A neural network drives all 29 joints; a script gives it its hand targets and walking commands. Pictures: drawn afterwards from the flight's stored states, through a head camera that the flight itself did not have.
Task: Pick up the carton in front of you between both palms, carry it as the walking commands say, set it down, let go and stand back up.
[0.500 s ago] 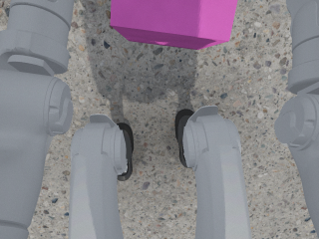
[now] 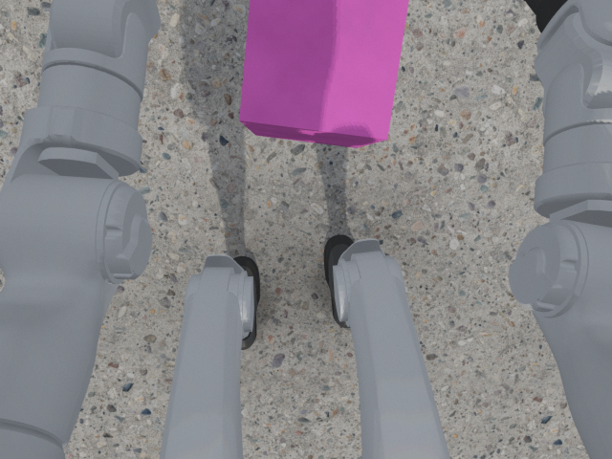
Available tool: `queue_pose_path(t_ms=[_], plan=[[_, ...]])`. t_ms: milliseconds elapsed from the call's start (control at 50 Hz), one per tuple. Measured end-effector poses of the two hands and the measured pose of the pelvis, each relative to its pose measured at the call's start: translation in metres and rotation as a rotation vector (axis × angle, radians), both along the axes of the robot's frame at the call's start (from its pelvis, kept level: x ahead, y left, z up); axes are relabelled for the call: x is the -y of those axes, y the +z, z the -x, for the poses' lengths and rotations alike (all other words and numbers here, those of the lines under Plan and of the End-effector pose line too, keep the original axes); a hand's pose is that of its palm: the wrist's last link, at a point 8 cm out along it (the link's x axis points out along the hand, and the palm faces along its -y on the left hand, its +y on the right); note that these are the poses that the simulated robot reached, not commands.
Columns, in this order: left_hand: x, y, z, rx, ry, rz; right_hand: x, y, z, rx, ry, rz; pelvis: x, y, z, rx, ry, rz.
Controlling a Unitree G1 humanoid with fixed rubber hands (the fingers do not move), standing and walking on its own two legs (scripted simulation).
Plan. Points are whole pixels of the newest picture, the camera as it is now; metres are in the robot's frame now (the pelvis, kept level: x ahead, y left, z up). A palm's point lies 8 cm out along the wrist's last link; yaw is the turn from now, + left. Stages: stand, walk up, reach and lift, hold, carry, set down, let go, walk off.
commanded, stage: set down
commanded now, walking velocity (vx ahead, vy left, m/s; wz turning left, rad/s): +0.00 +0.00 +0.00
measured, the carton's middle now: (316, 76) +0.55 -0.08 -0.40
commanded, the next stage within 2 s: let go in 0.30 s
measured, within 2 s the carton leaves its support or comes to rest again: neither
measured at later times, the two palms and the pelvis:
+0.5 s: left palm out of the picture +0.56 +0.12 +0.03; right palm out of the picture +0.50 -0.28 +0.03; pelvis +0.03 -0.01 +0.14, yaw +0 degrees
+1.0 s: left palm out of the picture +0.39 +0.18 +0.13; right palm out of the picture +0.33 -0.26 +0.14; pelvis +0.08 -0.01 +0.23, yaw -2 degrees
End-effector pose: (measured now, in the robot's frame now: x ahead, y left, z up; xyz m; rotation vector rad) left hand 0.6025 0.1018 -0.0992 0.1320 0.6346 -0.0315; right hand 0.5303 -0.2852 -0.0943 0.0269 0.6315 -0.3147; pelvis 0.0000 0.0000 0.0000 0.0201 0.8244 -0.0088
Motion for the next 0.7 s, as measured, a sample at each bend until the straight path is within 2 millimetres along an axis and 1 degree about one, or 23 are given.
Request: queue_pose_path(t_ms=[260,340,400,440,500,580,640,700], plan=[[-0.004,0.086,0.002,-0.001,-0.004,0.005,0.0,0.084,0.004,0.005,0.009,-0.004,0.001,0.077,-0.013,-0.002,-0.005,-0.001],[-0.006,0.106,0.005,-0.007,-0.005,0.002,0.0,0.103,0.006,-0.001,0.018,0.001,0.002,0.098,-0.015,0.006,-0.005,0.0],[-0.008,0.117,0.011,-0.013,-0.001,-0.013,-0.002,0.114,0.01,-0.014,0.041,0.016,0.002,0.113,-0.018,0.014,-0.006,0.0],[-0.01,0.123,0.019,-0.02,0.006,-0.033,-0.003,0.119,0.015,-0.031,0.066,0.03,0.003,0.123,-0.021,0.024,-0.006,-0.002],[-0.015,0.13,0.038,-0.037,0.027,-0.066,-0.005,0.126,0.029,-0.068,0.116,0.055,0.005,0.14,-0.027,0.046,-0.006,-0.004],[-0.024,0.142,0.073,-0.061,0.057,-0.094,-0.007,0.138,0.055,-0.117,0.181,0.083,0.009,0.16,-0.037,0.089,-0.006,-0.007],[-0.03,0.153,0.099,-0.074,0.067,-0.099,-0.005,0.152,0.076,-0.14,0.209,0.092,0.012,0.174,-0.044,0.13,-0.007,-0.007],[-0.035,0.166,0.12,-0.08,0.063,-0.099,-0.003,0.167,0.096,-0.151,0.221,0.093,0.014,0.185,-0.05,0.174,-0.009,-0.005]])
